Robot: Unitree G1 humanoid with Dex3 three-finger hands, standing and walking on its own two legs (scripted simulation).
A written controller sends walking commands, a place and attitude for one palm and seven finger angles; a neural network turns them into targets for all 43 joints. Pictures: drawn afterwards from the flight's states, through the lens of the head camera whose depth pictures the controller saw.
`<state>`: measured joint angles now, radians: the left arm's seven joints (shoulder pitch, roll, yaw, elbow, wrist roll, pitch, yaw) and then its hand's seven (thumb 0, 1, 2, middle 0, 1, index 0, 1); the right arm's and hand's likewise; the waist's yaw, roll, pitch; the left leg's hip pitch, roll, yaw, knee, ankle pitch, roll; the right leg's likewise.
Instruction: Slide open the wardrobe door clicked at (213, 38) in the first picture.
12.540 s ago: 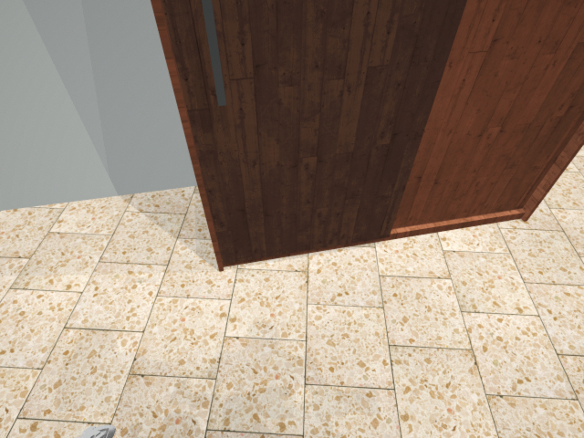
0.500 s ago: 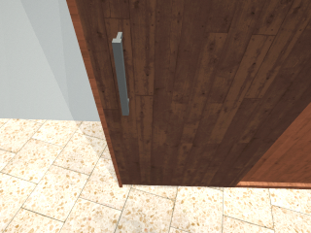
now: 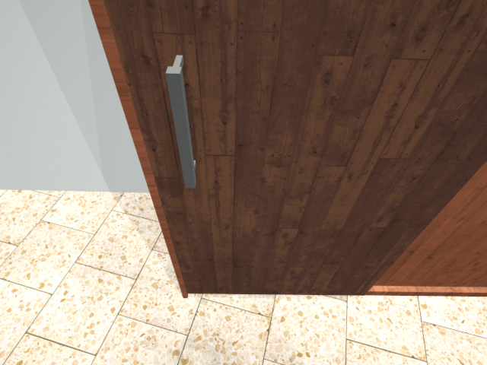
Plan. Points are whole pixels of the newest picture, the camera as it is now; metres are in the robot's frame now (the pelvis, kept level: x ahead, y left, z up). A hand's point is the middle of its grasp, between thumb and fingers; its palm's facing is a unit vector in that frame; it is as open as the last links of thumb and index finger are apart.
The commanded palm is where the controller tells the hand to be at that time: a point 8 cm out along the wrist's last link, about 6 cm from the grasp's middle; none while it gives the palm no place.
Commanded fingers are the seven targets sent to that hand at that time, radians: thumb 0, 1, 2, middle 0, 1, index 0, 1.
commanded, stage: look again from close up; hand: left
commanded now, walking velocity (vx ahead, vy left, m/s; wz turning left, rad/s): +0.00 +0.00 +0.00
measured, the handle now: (185, 129) +0.47 +0.14 +0.14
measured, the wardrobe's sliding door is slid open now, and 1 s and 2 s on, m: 0.00 0.00 0.00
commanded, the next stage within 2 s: raise the hand with hooked fingers in 0.22 s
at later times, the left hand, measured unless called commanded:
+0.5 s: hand (126, 342) +0.17 +0.20 -0.05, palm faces +0.25 -0.95 -0.20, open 7.4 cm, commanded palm +0.12 +0.23 -0.05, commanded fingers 0.00 0.67 0.80 -0.22 -0.45 -0.22 -0.45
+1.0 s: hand (130, 319) +0.18 +0.18 +0.02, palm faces +0.07 -0.99 -0.09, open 10.2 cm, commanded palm +0.15 +0.24 +0.03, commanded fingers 0.00 0.08 0.55 -0.26 -0.82 -0.26 -0.82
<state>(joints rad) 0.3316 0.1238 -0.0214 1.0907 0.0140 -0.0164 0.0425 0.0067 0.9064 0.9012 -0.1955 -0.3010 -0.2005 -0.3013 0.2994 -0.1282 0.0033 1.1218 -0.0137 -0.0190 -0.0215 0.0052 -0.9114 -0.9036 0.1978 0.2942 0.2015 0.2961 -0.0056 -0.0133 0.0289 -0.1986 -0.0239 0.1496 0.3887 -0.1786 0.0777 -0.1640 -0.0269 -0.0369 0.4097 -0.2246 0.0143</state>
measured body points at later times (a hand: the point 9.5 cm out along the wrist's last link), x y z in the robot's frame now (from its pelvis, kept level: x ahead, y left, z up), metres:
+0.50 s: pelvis +0.00 +0.00 -0.02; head +0.00 -0.01 +0.43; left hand +0.15 +0.25 -0.03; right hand +0.08 -0.25 -0.14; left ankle +0.03 +0.07 -0.74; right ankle +0.01 -0.12 -0.74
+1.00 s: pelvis +0.00 -0.05 -0.05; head +0.03 -0.05 +0.40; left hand +0.17 +0.23 +0.03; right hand +0.22 -0.24 -0.13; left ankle +0.03 +0.06 -0.74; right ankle +0.01 -0.12 -0.74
